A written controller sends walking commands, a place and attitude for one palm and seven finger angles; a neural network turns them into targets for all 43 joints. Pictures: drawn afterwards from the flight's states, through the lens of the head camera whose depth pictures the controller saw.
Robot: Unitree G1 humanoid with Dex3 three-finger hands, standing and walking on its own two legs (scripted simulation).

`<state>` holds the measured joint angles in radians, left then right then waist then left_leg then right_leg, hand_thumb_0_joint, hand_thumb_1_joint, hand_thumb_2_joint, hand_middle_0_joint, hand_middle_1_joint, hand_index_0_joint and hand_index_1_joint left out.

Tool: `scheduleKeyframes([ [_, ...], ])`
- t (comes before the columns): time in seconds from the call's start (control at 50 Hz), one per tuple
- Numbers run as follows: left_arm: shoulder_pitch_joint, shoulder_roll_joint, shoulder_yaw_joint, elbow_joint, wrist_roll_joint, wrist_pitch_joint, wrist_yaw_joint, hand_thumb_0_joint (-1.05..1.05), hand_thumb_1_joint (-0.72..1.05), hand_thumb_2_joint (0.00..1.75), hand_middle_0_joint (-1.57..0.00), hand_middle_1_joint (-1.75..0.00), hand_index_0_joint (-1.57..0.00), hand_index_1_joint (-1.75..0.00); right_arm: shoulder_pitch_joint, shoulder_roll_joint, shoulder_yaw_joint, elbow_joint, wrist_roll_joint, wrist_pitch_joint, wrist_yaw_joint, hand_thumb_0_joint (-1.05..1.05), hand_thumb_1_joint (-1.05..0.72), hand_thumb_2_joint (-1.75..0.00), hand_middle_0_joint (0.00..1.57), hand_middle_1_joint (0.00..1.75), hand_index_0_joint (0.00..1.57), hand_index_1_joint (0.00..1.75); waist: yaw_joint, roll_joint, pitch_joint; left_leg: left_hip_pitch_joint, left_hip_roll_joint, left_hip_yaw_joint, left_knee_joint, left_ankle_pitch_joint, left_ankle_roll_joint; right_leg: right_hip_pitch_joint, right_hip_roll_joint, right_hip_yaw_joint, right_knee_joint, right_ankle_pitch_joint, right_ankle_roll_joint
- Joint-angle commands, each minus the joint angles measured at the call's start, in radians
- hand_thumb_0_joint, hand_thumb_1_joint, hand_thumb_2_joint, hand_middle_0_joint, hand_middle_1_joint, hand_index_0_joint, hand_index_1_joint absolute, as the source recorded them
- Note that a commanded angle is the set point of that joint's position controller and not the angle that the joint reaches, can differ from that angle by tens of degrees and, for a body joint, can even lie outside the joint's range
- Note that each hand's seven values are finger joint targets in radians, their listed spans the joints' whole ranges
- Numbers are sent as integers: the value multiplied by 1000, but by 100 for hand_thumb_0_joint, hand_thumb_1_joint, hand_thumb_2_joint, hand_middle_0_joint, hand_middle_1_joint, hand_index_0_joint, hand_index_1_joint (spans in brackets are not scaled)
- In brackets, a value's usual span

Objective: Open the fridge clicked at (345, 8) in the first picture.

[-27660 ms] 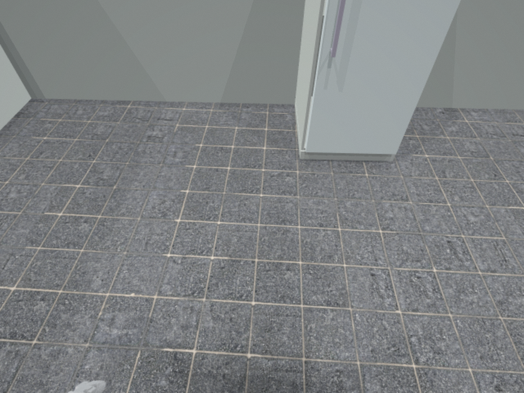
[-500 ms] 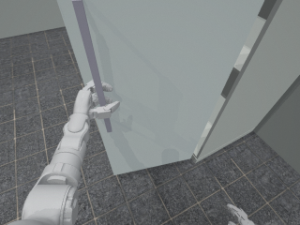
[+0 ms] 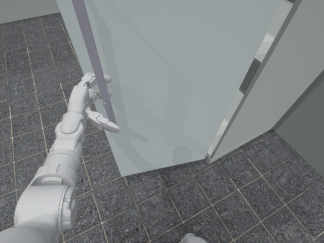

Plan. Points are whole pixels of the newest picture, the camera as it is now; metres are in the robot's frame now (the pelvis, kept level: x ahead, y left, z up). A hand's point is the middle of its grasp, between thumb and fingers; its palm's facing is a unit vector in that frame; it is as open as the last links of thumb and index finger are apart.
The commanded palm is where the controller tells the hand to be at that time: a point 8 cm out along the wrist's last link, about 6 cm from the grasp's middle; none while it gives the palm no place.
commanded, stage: slip the hand off the handle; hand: left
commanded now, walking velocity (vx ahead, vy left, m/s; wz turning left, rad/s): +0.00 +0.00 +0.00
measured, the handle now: (100, 73) +0.49 +0.15 +0.13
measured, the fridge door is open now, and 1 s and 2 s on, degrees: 74 73 73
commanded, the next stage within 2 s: draw the hand back to the body in 1.24 s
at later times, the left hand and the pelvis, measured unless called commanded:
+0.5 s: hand (76, 111) +0.42 +0.21 +0.07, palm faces -0.03 -0.99 -0.13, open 14.7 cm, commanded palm +0.40 +0.26 +0.09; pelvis +0.01 +0.02 +0.00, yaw +1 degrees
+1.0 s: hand (79, 137) +0.35 +0.19 +0.07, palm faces -0.03 -0.99 -0.13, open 14.7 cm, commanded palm +0.31 +0.24 +0.09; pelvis +0.02 +0.01 +0.00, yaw +1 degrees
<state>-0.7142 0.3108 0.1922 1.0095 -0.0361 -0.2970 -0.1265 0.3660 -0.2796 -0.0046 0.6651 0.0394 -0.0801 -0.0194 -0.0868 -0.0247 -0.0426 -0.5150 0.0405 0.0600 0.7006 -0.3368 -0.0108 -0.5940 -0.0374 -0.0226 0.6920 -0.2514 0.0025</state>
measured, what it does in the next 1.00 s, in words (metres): stands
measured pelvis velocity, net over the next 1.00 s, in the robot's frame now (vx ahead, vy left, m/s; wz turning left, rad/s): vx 0.02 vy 0.01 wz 0.02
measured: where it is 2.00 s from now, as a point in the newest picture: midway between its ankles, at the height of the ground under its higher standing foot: outside the picture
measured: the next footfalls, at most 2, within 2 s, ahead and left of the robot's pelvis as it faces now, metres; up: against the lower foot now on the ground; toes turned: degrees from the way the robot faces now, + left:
none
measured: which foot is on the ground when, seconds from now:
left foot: down 0.00-1.00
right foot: down 0.00-1.00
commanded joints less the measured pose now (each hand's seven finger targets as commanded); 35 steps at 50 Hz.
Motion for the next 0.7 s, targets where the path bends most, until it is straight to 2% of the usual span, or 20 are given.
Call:
scheduleKeyframes([
  [0.0,-373,251,86,-203,-12,-48,21,0,-55,20,-25,-115,-25,-115,33,-141,-50,-122,-5,-28,-5,0,-90,-90,20,30,20,30,37,17,-360,47,-58,-14,-91,129,36,263,27,22,-65,157,-24],
  [0.02,-355,278,108,-207,-13,-46,20,0,-55,20,-25,-115,-25,-115,34,-146,-49,-129,-6,-23,-7,0,-90,-90,20,30,20,30,41,0,-375,54,-57,-19,-89,159,38,275,30,17,-54,186,-27],
  [0.06,-346,235,76,-259,-18,-47,8,0,-55,20,-25,-115,-25,-115,25,-137,-49,-142,-5,-19,-3,0,-90,-90,20,30,20,30,45,33,-386,75,-53,-18,-88,182,33,270,31,14,-48,208,-27],
  [0.12,-303,250,91,-294,-32,-48,-11,0,-55,20,-25,-115,-25,-115,21,-144,-51,-157,-3,-15,-7,0,-90,-90,20,30,20,30,42,-14,-385,82,-46,-23,-79,211,37,272,38,9,-42,230,-28],
  [0.16,-267,241,82,-327,-37,-46,-33,0,-55,20,-25,-115,-25,-115,14,-140,-51,-161,0,-12,-6,0,-90,-90,20,30,20,30,49,26,-379,96,-43,-22,-80,227,32,265,37,8,-40,239,-30],
  [0.2,-305,190,31,-354,-45,-38,-51,0,-55,20,-25,-115,-25,-115,7,-138,-49,-159,3,-12,-8,0,-90,-90,20,30,20,30,24,32,-352,116,-37,-32,-77,213,31,218,42,0,-44,212,-28],
  [0.24,-297,235,67,-360,-55,-34,-63,0,-55,20,-25,-115,-25,-115,8,-145,-49,-156,5,-12,-14,0,-90,-90,20,30,20,30,29,33,-354,128,-35,-41,-72,208,30,206,43,-4,-44,191,-30],
  [0.28,-318,197,30,-355,-61,-28,-79,0,-55,20,-25,-115,-25,-115,-1,-141,-44,-152,7,-14,-18,0,-90,-90,20,30,20,30,18,39,-322,121,-35,-46,-73,181,28,184,42,-9,-45,166,-30],
  [0.34,-348,227,38,-370,-61,-30,-90,0,-55,20,-25,-115,-25,-115,-6,-144,-39,-149,6,-15,-24,0,-90,-90,20,30,20,30,18,83,-336,136,-36,-58,-64,180,26,162,40,-10,-35,149,-33],
  [0.36,-340,209,25,-357,-62,-28,-96,0,-55,20,-25,-115,-25,-115,-5,-143,-38,-147,6,-17,-23,0,-90,-90,20,30,20,30,17,59,-334,137,-35,-66,-63,182,24,157,41,-16,-32,146,-33],
  [0.38,-329,235,51,-346,-66,-28,-97,0,-55,20,-25,-115,-25,-115,-3,-147,-40,-145,5,-16,-25,0,-90,-90,20,30,20,30,20,48,-339,133,-35,-64,-58,188,24,162,41,-14,-31,154,-32],
  [0.42,-314,247,52,-351,-66,-27,-109,0,-55,20,-25,-115,-25,-115,-7,-149,-36,-152,5,-16,-25,0,-90,-90,20,30,20,30,29,84,-352,142,-36,-64,-48,225,23,162,41,-13,-19,176,-35],
  [0.44,-328,253,52,-353,-68,-27,-113,0,-55,20,-25,-115,-25,-115,-5,-149,-34,-149,6,-14,-24,0,-90,-90,20,30,20,30,24,72,-357,139,-35,-68,-45,229,22,159,39,-15,-16,181,-34],
  [0.46,-310,253,54,-338,-68,-23,-120,0,-55,20,-25,-115,-25,-115,-8,-148,-33,-151,6,-13,-23,0,-90,-90,20,30,20,30,32,73,-346,128,-35,-70,-46,229,20,163,39,-16,-13,179,-35],
  [0.52,-258,328,119,-337,-73,-19,-132,0,-55,20,-25,-115,-25,-115,-6,-157,-33,-165,3,-5,-24,0,-90,-90,20,30,20,30,54,57,-377,110,-38,-63,-36,269,23,205,39,-12,-2,221,-37],
  [0.54,-248,268,70,-370,-78,-17,-144,0,-55,20,-25,-115,-25,-115,-12,-147,-30,-174,4,-7,-18,0,-90,-90,20,30,20,30,50,79,-388,124,-38,-62,-36,290,21,207,38,-14,1,237,-36],
  [0.56,-179,244,70,-394,-91,-15,-152,0,-55,20,-25,-115,-25,-115,-15,-144,-36,-185,6,-10,-13,0,-90,-90,20,30,20,30,69,96,-398,146,-32,-64,-34,335,17,209,38,-15,3,250,-38],
  [0.58,-124,215,53,-415,-102,-7,-158,0,-55,20,-25,-115,-25,-115,-20,-145,-38,-194,7,-11,-8,0,-90,-90,20,30,20,30,68,80,-391,152,-29,-61,-31,353,18,205,41,-18,3,259,-36],
  [0.62,-81,187,30,-468,-116,4,-163,0,-55,20,-25,-115,-25,-115,-24,-145,-40,-205,9,-13,-3,0,-90,-90,20,30,20,30,66,45,-381,143,-26,-65,-29,366,19,209,45,-25,7,256,-34],
  [0.68,-44,188,35,-555,-119,28,-144,0,-55,20,-25,-115,-25,-115,-44,-144,-42,-217,11,-13,2,0,-90,-90,20,30,20,30,66,54,-344,118,-30,-57,-40,288,21,208,43,-24,-1,229,-31],
])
